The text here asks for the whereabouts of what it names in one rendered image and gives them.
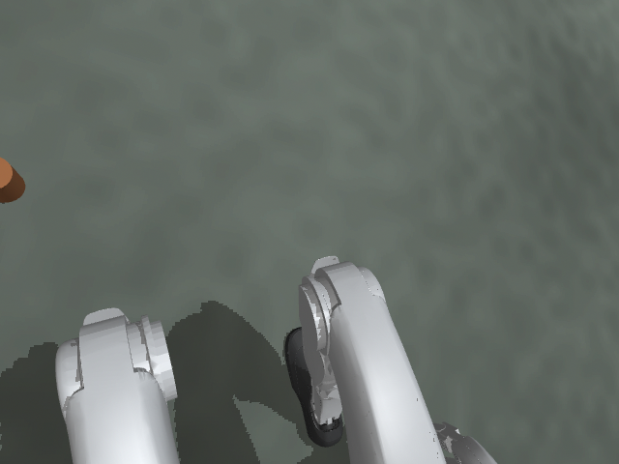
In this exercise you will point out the tin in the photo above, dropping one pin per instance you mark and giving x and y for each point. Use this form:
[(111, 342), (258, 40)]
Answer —
[(12, 186)]

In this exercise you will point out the right robot hand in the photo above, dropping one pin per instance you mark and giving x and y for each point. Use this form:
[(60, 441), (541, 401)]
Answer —
[(466, 450)]

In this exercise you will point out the right robot foot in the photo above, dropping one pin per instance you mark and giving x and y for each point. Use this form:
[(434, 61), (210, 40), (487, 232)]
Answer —
[(323, 435)]

